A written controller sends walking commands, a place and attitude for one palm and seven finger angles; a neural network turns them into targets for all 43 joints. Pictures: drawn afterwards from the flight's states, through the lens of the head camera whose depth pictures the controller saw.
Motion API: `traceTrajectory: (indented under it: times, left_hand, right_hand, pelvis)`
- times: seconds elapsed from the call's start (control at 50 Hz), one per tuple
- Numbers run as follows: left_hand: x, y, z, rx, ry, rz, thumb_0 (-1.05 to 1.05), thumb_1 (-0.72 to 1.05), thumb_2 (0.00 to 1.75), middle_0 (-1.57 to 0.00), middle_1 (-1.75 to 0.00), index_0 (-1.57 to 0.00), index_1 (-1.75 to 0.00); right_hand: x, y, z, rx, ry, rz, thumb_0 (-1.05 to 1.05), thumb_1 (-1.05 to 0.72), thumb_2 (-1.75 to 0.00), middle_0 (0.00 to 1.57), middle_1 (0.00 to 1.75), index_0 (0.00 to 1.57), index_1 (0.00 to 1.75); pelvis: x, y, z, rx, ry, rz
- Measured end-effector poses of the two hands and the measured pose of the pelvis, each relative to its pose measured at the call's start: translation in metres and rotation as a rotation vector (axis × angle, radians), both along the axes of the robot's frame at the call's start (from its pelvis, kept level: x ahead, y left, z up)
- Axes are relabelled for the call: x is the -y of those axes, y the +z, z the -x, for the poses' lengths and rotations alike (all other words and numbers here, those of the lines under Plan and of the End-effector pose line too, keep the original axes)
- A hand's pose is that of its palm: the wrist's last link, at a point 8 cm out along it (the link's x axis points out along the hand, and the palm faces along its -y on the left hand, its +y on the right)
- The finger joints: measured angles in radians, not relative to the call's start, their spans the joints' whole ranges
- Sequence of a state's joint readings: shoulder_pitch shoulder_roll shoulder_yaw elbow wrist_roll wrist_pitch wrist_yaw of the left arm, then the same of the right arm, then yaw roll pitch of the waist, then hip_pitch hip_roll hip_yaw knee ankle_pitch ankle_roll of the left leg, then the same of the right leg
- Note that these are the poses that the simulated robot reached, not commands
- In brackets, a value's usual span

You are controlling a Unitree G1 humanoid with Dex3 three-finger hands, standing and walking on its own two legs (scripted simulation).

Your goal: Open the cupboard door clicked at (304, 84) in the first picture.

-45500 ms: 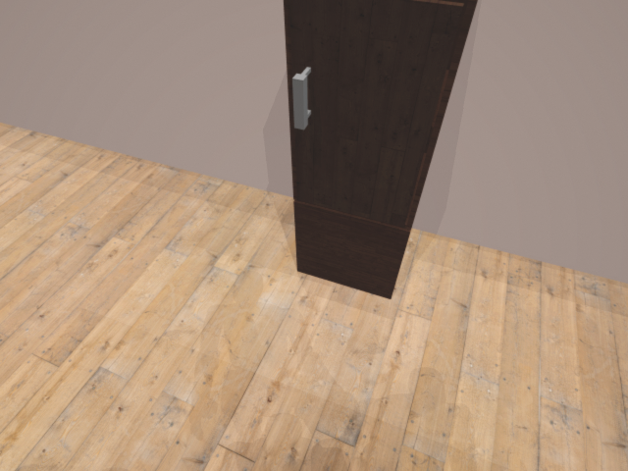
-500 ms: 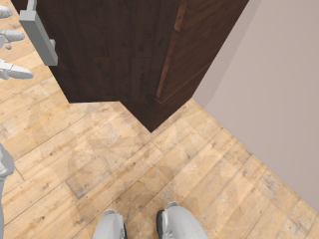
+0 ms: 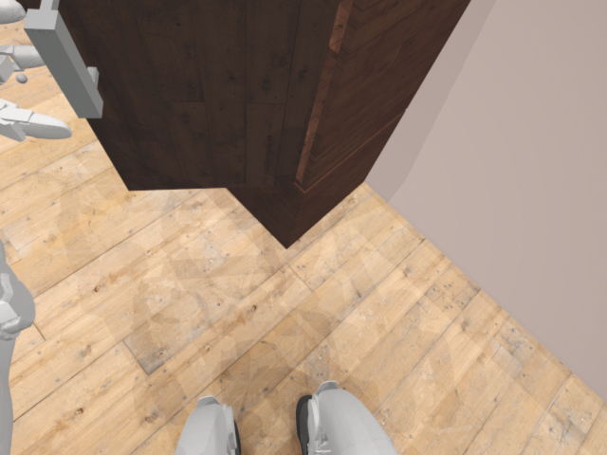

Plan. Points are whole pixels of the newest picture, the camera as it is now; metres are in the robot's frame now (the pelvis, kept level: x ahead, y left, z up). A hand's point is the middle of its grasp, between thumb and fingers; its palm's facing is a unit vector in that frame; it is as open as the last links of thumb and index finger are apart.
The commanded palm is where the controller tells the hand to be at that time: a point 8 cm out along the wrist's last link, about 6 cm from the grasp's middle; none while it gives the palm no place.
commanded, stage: slide the fingers in behind the handle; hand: left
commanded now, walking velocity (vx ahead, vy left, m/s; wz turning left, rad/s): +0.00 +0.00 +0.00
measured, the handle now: (72, 55) +0.58 +0.21 +0.09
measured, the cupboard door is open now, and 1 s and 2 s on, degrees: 52 49 49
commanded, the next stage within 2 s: close the thumb around the handle in 1.28 s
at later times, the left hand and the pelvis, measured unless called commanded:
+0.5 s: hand (29, 82) +0.53 +0.25 +0.10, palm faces +0.05 -1.00 +0.01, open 14.4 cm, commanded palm +0.52 +0.26 +0.09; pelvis +0.01 +0.00 +0.00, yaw +1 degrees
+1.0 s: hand (92, 83) +0.54 +0.19 +0.09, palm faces +0.00 -1.00 +0.02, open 14.5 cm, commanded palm +0.53 +0.23 +0.09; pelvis +0.01 +0.00 +0.00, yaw +2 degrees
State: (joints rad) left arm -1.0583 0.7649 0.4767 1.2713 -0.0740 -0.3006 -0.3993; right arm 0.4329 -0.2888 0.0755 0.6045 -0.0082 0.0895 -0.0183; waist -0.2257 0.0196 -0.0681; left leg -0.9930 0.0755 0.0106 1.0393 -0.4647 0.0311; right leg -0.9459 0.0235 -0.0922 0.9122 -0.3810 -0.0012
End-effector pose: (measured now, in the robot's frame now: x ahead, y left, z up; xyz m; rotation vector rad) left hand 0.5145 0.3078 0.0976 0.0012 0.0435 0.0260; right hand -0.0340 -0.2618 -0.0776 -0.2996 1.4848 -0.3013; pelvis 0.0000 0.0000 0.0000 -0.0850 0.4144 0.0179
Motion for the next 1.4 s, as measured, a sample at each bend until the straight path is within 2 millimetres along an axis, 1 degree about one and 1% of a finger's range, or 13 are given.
traceTrajectory:
  times: [0.18,0.54,0.76,0.84,0.92,0.96,1.0,1.08,1.18,1.3,1.4]
  left_hand:
    - [0.001,0.001,0.002,-0.006,-0.008,-0.007,-0.01,-0.5,0.3,-0.3,-1.2,-0.26,-1.2]
    - [0.009,-0.002,0.005,0.013,0.023,0.009,-0.01,-0.5,0.3,-0.3,-1.2,-0.2,-1.2]
    - [0.017,-0.002,0.005,0.015,0.043,0.006,-0.01,-0.5,0.3,-0.3,-1.2,-0.12,-1.18]
    - [0.023,-0.002,0.005,0.014,0.043,-0.007,-0.01,-0.5,0.3,-0.3,-1.2,-0.08,-1.17]
    - [0.046,-0.006,0.0,-0.005,-0.034,-0.028,-0.01,-0.5,0.3,-0.3,-1.2,-0.12,-1.17]
    - [0.057,-0.009,-0.003,-0.006,-0.041,0.004,-0.01,-0.5,0.3,-0.3,-1.2,-0.15,-1.18]
    - [0.064,-0.011,-0.006,-0.005,-0.022,0.019,-0.01,-0.5,0.3,-0.3,-1.2,-0.18,-1.19]
    - [0.064,-0.01,-0.008,0.0,0.011,-0.019,-0.01,-0.5,0.3,-0.29,-1.2,-0.23,-1.2]
    - [0.065,-0.006,-0.005,0.01,0.0,-0.031,-0.01,-0.5,0.3,-0.29,-1.2,-0.27,-1.2]
    - [0.064,-0.004,-0.003,-0.01,-0.001,-0.023,-0.01,-0.5,0.3,-0.29,-1.2,-0.27,-1.2]
    - [0.065,-0.004,-0.001,-0.001,0.005,-0.026,-0.01,-0.5,0.3,-0.28,-1.2,-0.26,-1.2]
  right_hand:
    - [-0.003,-0.001,-0.007,0.009,0.002,-0.014,0.0,-0.91,-0.9,0.2,0.3,0.21,0.3]
    - [-0.002,-0.005,-0.025,0.014,0.051,-0.023,0.0,-0.91,-0.9,0.2,0.3,0.2,0.3]
    - [-0.003,-0.008,-0.028,0.011,0.069,-0.04,0.0,-0.91,-0.9,0.2,0.3,0.2,0.3]
    - [-0.003,-0.01,-0.027,0.003,0.077,-0.049,0.0,-0.91,-0.9,0.2,0.3,0.2,0.3]
    - [-0.003,-0.011,-0.027,0.005,0.078,-0.054,0.0,-0.91,-0.9,0.2,0.3,0.2,0.3]
    - [-0.002,-0.011,-0.027,0.021,0.069,-0.051,0.0,-0.91,-0.9,0.2,0.3,0.2,0.3]
    - [-0.001,-0.011,-0.027,0.041,0.057,-0.051,0.0,-0.91,-0.9,0.2,0.3,0.2,0.3]
    - [-0.001,-0.012,-0.023,0.067,0.03,-0.061,0.0,-0.91,-0.9,0.2,0.3,0.2,0.3]
    - [-0.003,-0.013,-0.015,0.052,0.0,-0.082,0.0,-0.91,-0.9,0.2,0.3,0.2,0.3]
    - [0.001,-0.012,-0.01,0.035,-0.01,-0.081,0.0,-0.91,-0.9,0.2,0.3,0.2,0.3]
    - [0.007,-0.01,-0.011,0.035,-0.008,-0.069,0.0,-0.91,-0.9,0.2,0.3,0.2,0.3]
  pelvis:
    - [-0.001,0.002,-0.004,0.007,0.001,-0.002]
    - [-0.003,0.002,-0.008,0.01,0.027,-0.001]
    - [-0.001,0.001,-0.007,0.007,0.042,0.0]
    - [-0.001,0.001,-0.007,0.007,0.049,-0.001]
    - [0.0,0.0,-0.007,0.006,0.05,-0.002]
    - [0.001,0.0,-0.007,0.006,0.043,-0.004]
    - [0.002,0.0,-0.007,0.007,0.034,-0.007]
    - [0.004,0.0,-0.007,0.011,0.014,-0.015]
    - [0.007,0.002,-0.008,0.019,0.0,-0.022]
    - [0.01,0.005,-0.009,0.026,0.001,-0.026]
    - [0.012,0.006,-0.01,0.024,-0.001,-0.029]
